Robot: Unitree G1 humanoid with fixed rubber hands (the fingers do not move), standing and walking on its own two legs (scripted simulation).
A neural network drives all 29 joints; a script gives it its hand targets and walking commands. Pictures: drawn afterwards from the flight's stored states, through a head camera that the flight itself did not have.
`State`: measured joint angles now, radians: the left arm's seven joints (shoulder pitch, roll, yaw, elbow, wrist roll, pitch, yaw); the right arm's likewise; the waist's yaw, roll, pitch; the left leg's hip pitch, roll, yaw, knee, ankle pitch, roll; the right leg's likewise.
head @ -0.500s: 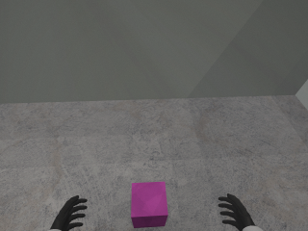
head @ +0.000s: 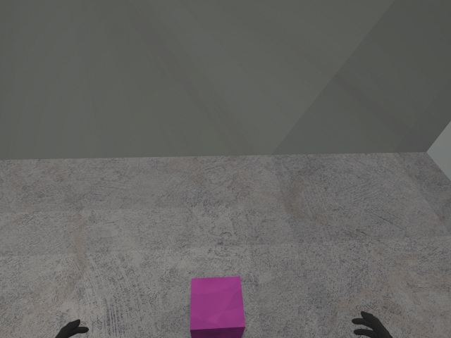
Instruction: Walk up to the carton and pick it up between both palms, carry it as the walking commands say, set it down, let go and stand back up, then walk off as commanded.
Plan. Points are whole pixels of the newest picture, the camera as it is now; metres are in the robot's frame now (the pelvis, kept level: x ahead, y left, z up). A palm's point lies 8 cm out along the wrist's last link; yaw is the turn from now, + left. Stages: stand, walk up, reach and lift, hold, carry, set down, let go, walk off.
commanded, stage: stand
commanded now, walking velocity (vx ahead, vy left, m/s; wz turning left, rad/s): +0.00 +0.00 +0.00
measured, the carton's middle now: (216, 312) +0.37 +0.00 -0.65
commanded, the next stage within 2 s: walk off in 1.48 s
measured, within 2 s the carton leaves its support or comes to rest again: neither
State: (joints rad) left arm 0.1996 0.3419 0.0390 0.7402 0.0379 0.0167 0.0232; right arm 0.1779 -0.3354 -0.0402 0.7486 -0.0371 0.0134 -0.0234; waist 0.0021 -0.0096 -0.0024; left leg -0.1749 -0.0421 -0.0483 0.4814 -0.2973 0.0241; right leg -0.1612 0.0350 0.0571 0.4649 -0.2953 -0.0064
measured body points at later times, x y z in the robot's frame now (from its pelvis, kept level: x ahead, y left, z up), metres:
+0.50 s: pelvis +0.00 +0.00 +0.00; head -0.01 +0.01 +0.45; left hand +0.12 +0.30 -0.11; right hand +0.12 -0.30 -0.10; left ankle -0.03 +0.10 -0.74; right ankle -0.03 -0.12 -0.74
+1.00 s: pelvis -0.02 +0.00 +0.01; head -0.02 +0.00 +0.46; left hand +0.08 +0.31 -0.11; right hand +0.09 -0.31 -0.10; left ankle -0.03 +0.11 -0.74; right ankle -0.03 -0.12 -0.74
